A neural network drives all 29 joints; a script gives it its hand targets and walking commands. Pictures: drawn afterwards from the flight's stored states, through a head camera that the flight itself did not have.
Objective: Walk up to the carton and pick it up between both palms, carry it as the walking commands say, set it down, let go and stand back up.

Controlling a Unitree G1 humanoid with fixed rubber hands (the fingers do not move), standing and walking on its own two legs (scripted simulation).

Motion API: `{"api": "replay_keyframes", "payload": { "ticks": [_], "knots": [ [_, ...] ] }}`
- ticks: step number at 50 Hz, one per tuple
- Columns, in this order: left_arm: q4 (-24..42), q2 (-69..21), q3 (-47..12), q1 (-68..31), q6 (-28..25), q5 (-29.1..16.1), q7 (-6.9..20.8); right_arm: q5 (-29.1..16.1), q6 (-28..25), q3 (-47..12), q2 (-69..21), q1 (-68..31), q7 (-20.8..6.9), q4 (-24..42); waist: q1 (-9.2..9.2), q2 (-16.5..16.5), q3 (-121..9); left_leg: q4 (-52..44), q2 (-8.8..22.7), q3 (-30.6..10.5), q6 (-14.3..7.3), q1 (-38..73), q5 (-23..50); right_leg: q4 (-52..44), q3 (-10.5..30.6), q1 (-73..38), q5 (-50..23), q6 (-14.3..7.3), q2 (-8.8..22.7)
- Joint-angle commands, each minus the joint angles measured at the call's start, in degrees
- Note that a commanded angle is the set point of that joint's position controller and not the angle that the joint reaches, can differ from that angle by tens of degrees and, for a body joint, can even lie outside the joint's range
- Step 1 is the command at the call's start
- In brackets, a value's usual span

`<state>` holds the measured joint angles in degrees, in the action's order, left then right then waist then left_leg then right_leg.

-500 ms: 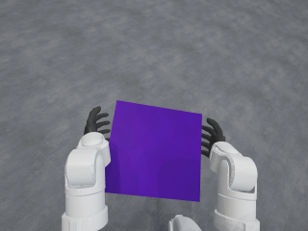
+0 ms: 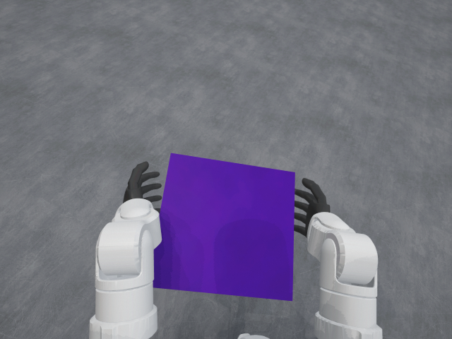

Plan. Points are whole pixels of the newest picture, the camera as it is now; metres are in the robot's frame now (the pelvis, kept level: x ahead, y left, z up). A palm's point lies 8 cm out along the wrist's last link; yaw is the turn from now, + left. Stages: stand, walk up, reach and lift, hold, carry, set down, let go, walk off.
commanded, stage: carry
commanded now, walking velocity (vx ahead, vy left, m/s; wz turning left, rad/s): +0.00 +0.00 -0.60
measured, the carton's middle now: (217, 231) +0.32 +0.00 -0.04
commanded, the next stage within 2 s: none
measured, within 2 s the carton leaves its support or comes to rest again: neither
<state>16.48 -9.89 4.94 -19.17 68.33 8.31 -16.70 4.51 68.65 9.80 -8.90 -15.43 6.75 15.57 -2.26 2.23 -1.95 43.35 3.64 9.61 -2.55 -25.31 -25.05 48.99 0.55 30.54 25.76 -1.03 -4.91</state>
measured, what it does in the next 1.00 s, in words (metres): walks ahead, turning right: right foot, then left foot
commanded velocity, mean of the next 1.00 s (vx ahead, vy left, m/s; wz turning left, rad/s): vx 0.00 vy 0.00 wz -0.60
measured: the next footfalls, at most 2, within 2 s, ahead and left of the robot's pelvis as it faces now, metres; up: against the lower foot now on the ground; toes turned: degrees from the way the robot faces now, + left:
right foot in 0.36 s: +0.18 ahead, -0.18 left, +0.00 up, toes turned -11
left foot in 0.58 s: +0.20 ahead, +0.00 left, +0.00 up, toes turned -8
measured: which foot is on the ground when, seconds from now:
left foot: down 0.00-0.36, up 0.38-0.56, down 0.58-0.98, up 1.00-1.00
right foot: up 0.00-0.34, down 0.36-0.58, up 0.60-0.98, down 1.00-1.00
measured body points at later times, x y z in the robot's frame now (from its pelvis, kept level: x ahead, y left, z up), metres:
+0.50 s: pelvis +0.16 -0.07 +0.00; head +0.22 -0.04 +0.44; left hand +0.49 +0.02 +0.06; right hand +0.43 -0.26 +0.06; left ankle +0.07 +0.03 -0.68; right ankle +0.14 -0.17 -0.71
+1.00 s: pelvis +0.29 -0.16 -0.01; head +0.34 -0.13 +0.44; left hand +0.63 -0.14 +0.06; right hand +0.50 -0.41 +0.07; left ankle +0.17 +0.00 -0.69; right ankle +0.30 -0.27 -0.71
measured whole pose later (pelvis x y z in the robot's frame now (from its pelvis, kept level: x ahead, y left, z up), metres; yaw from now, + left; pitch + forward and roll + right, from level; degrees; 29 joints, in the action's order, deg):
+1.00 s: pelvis +0.29 -0.16 -0.01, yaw -26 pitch +5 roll -4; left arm 18.4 -9.4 3.8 -17.6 71.1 7.8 -16.8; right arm 5.1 71.3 8.9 -8.9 -15.3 7.5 17.5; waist 2.6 2.4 -0.9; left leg 48.3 12.5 14.8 2.8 -10.0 -31.4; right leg 40.5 -5.5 31.5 8.3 -0.2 -4.0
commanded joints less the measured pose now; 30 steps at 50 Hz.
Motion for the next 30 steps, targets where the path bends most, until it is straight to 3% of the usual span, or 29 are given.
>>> {"api": "replay_keyframes", "payload": {
  "ticks": [1, 2, 4, 5, 6, 7, 8, 9, 10, 12, 13, 14, 15, 16, 17, 18, 19, 20, 21, 22, 23, 25, 26, 27, 28, 29, 30],
  "knots": [
    [1.3, -56.1, -37.1, -16.9, 0.5, -23.4, 23.4, -26.1, -1.9, -44.0, -55.6, -32.1, -17.8, 11.4, 1.22, -12.8, -20.9, -9.5, 22.5, -15.6, -0.6, 38.9, 81.8, 20.4, -3.7, 19.0, 6.4, 1.5, 4.1],
    [0.2, -56.0, -35.8, -15.5, 0.7, -23.8, 23.5, -25.7, -1.5, -43.9, -54.2, -32.7, -17.4, 12.8, 1.29, -10.1, -17.8, -10.3, 19.4, -13.2, 0.6, 40.1, 76.2, 19.0, -4.7, 22.2, 5.6, 1.7, 4.4],
    [2.5, -57.0, -36.7, -17.5, 0.9, -25.1, 23.1, -26.0, -1.0, -44.2, -53.5, -34.3, -17.3, 14.7, 1.03, -11.8, -15.5, -11.3, 18.5, -8.6, 0.6, 43.6, 71.4, 15.3, -7.1, 26.0, 3.2, 2.7, 5.1],
    [2.7, -56.8, -36.8, -16.4, 1.1, -25.7, 23.2, -25.6, -0.8, -43.5, -53.3, -33.6, -17.0, 14.1, 0.73, -10.0, -16.9, -11.4, 18.4, -6.8, 0.3, 42.5, 68.6, 13.5, -8.0, 24.2, 1.4, 2.9, 5.5],
    [5.0, -56.2, -38.4, -16.6, 0.9, -26.1, 22.8, -25.0, -0.8, -42.9, -52.6, -30.3, -17.1, 13.8, 0.62, -12.9, -17.7, -11.7, 18.0, -5.3, 0.8, 44.1, 69.7, 12.8, -8.8, 23.8, 0.1, 2.7, 4.9],
    [4.1, -57.4, -39.0, -18.4, 1.2, -26.6, 22.7, -25.6, -0.9, -43.0, -52.8, -33.9, -17.1, 15.7, 0.59, -13.2, -16.6, -12.2, 18.2, -4.2, 1.1, 43.4, 68.5, 13.5, -9.1, 23.8, -1.4, 3.0, 5.2],
    [4.3, -56.1, -38.7, -18.7, 1.7, -26.3, 22.8, -25.0, -0.3, -42.3, -52.7, -31.8, -17.0, 13.0, 0.63, -12.6, -17.5, -11.9, 18.9, -3.1, 0.3, 41.9, 65.2, 12.4, -8.4, 21.7, -2.4, 2.8, 6.4],
    [5.3, -56.9, -39.8, -18.2, 1.6, -26.8, 22.5, -24.8, -0.7, -42.3, -51.9, -31.7, -17.0, 15.5, 0.48, -13.1, -17.0, -11.9, 17.5, -1.8, 0.9, 43.9, 66.4, 10.3, -9.7, 23.7, -3.0, 2.7, 5.6],
    [6.9, -56.8, -39.8, -19.8, 1.8, -27.6, 22.7, -24.1, -0.4, -41.8, -51.9, -29.1, -17.0, 13.9, 0.64, -12.4, -16.8, -12.9, 17.2, 0.8, 1.1, 41.7, 62.0, 7.5, -9.7, 21.4, -4.9, 2.5, 6.3],
    [6.1, -56.7, -40.3, -18.7, 2.3, -27.0, 22.7, -24.4, -0.6, -42.2, -52.0, -31.8, -16.8, 16.2, 0.92, -15.7, -15.2, -11.3, 15.3, 3.7, 1.4, 39.9, 61.5, 2.9, -11.9, 18.3, -6.7, 2.6, 5.8],
    [5.8, -56.5, -40.4, -19.8, 2.8, -27.8, 22.9, -23.7, 0.0, -41.5, -51.4, -30.3, -16.7, 14.4, 1.2, -15.5, -16.0, -10.3, 15.5, 4.5, 1.9, 37.6, 63.8, 1.2, -12.1, 14.2, -7.9, 2.3, 5.2],
    [6.1, -54.9, -39.4, -17.9, 3.1, -27.1, 22.8, -22.8, 0.6, -41.0, -51.6, -25.6, -16.7, 11.3, 1.76, -14.7, -19.1, -5.6, 15.1, 5.9, 2.5, 39.2, 70.9, -3.4, -14.2, 8.2, -7.9, 1.3, 3.0],
    [7.0, -55.1, -39.9, -17.4, 2.8, -27.5, 22.9, -23.3, 0.3, -41.6, -51.4, -26.3, -16.6, 13.2, 1.91, -15.5, -22.5, -0.4, 14.5, 6.3, 3.3, 41.0, 74.5, -7.9, -16.3, 5.1, -10.5, 1.4, 0.4],
    [7.2, -54.7, -40.7, -18.1, 3.0, -27.8, 23.3, -22.8, 0.3, -41.9, -52.4, -24.9, -16.5, 12.3, 2.43, -12.5, -22.8, 7.2, 13.7, 6.2, 5.0, 42.1, 76.0, -16.4, -17.3, 0.9, -12.6, 1.1, -2.3],
    [6.6, -56.3, -41.1, -19.9, 3.2, -28.4, 23.7, -23.2, 0.0, -41.9, -52.8, -27.4, -16.0, 13.3, 3.6, -9.0, -24.3, 15.3, 13.1, 6.2, 7.2, 37.3, 73.3, -24.0, -15.6, -7.8, -19.8, 0.9, -3.5],
    [3.8, -56.3, -39.9, -17.4, 3.8, -27.6, 24.2, -22.3, 0.2, -41.2, -51.7, -25.0, -15.8, 9.9, 5.23, -4.1, -24.8, 25.4, 11.1, 4.8, 9.7, 19.3, 49.2, -23.7, -6.4, -23.4, -41.2, -1.8, 2.2],
    [2.5, -56.0, -37.7, -18.5, 4.3, -27.5, 24.8, -21.0, 0.5, -41.5, -53.5, -25.0, -15.5, 9.5, 2.44, 10.4, -24.7, 31.8, 1.8, 1.9, 10.7, -3.9, -12.3, -13.8, 16.2, -37.0, -91.4, -8.4, 15.6],
    [0.6, -54.9, -36.5, -18.7, 4.2, -26.8, 24.9, -20.6, 0.8, -41.2, -54.0, -25.0, -15.8, 7.6, 2.92, 13.4, -25.5, 32.5, -2.8, -4.4, 10.8, -12.1, -20.9, -10.8, 23.4, -42.0, -107.3, -12.7, 18.7],
    [-0.8, -55.3, -35.6, -17.1, 4.0, -26.0, 25.2, -21.0, 0.6, -41.4, -53.1, -27.6, -15.9, 10.4, 2.94, 11.2, -26.5, 27.0, -2.7, -8.6, 10.0, -15.4, -20.5, -12.6, 27.5, -44.0, -100.8, -14.5, 20.8],
    [-0.4, -54.7, -35.5, -17.5, 3.5, -25.5, 25.2, -21.9, 0.5, -41.4, -54.0, -28.2, -16.1, 9.4, 2.9, 5.8, -24.4, 19.2, -1.0, -8.9, 9.2, -14.0, -18.7, -12.4, 25.2, -40.7, -88.8, -13.5, 20.4],
    [1.4, -56.0, -36.2, -19.8, 3.2, -26.0, 25.1, -21.8, 0.2, -41.1, -56.7, -26.9, -16.1, 8.3, 2.97, 4.2, -24.6, 12.6, -1.2, -9.4, 8.3, -12.4, -14.5, -12.7, 23.1, -39.0, -80.7, -11.8, 18.8],
    [2.9, -56.1, -36.4, -18.5, 2.2, -24.9, 24.9, -23.0, -0.3, -42.1, -59.0, -26.3, -16.4, 8.3, 2.79, 7.2, -28.5, 3.1, -2.4, -8.9, 7.5, -3.7, -8.5, -13.4, 22.4, -31.9, -73.5, -10.6, 18.2],
    [4.0, -56.6, -37.0, -18.8, 1.8, -25.2, 24.9, -24.4, -1.1, -43.5, -59.2, -29.9, -16.3, 12.0, 2.59, 7.6, -29.2, 0.9, -3.0, -7.7, 6.6, 1.3, -5.8, -14.2, 21.6, -27.2, -70.7, -9.6, 18.1],
    [3.6, -57.0, -37.8, -19.3, 1.8, -24.8, 24.8, -23.8, -0.8, -43.9, -59.5, -26.7, -16.4, 10.3, 2.2, 7.1, -28.4, -5.7, -1.4, -8.6, 7.0, 5.6, 0.1, -12.0, 18.3, -24.2, -65.3, -7.9, 16.0],
    [4.6, -56.9, -37.8, -19.6, 1.6, -25.2, 24.5, -24.5, -0.9, -43.6, -59.9, -26.4, -16.4, 9.3, 1.08, 1.6, -30.9, -13.5, 1.9, -10.2, 4.8, 17.9, 9.6, -8.4, 14.5, -15.5, -57.2, -5.1, 13.1],
    [2.2, -57.2, -37.9, -15.3, 1.8, -23.3, 24.4, -24.0, -0.6, -42.7, -58.6, -24.9, -16.9, 7.7, 0.38, -6.5, -30.6, -18.5, 12.3, -16.7, 1.5, 29.6, 37.1, -0.7, 9.1, -3.6, -34.5, -1.1, 9.1],
    [3.3, -58.7, -38.9, -16.6, 1.8, -24.1, 24.2, -25.8, -0.9, -44.5, -58.5, -28.7, -17.0, 10.0, 1.11, -22.1, -27.7, -11.9, 26.0, -25.8, -4.8, 41.8, 81.2, 11.3, 1.0, 13.0, 5.5, 2.9, 1.2]
  ]
}}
